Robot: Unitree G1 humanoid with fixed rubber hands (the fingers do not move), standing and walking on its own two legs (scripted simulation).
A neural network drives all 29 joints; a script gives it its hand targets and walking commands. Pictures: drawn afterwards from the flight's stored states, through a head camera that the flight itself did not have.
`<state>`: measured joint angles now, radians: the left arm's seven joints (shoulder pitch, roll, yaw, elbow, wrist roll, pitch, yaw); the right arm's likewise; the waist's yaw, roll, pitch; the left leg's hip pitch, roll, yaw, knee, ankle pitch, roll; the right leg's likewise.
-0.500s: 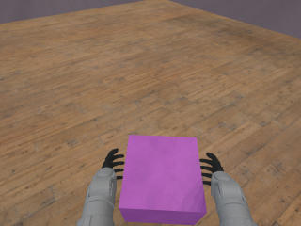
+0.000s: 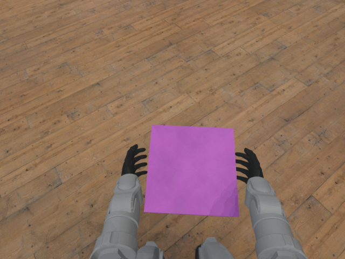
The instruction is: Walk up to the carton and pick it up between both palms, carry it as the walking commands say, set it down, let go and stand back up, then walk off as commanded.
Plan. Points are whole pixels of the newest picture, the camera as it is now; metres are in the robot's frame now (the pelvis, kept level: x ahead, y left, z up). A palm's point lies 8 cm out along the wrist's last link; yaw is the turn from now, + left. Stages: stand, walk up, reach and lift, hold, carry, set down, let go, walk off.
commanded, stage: set down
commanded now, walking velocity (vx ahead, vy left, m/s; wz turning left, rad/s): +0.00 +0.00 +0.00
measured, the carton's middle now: (189, 173) +0.36 -0.02 -0.14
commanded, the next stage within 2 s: none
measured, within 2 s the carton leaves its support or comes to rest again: neither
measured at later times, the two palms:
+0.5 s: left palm (136, 175) +0.36 +0.13 -0.14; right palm (238, 177) +0.35 -0.17 -0.15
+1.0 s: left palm (140, 177) +0.38 +0.14 -0.23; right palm (229, 177) +0.38 -0.16 -0.24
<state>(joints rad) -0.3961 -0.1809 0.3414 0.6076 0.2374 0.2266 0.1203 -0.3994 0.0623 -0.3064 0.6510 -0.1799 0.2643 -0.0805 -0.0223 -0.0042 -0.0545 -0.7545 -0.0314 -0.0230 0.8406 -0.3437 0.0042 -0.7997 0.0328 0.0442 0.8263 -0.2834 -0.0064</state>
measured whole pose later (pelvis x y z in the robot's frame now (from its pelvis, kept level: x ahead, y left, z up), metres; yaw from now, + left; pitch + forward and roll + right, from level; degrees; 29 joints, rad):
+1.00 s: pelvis -0.03 +0.00 -0.16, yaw +1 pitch +37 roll +0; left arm -0.73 -0.09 0.34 0.68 0.11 0.22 0.23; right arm -0.75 -0.03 -0.26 0.77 -0.08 0.24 -0.19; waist -0.02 0.02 -0.19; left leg -1.65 -0.06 -0.03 1.56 -0.55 -0.01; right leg -1.69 0.03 0.02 1.53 -0.48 0.00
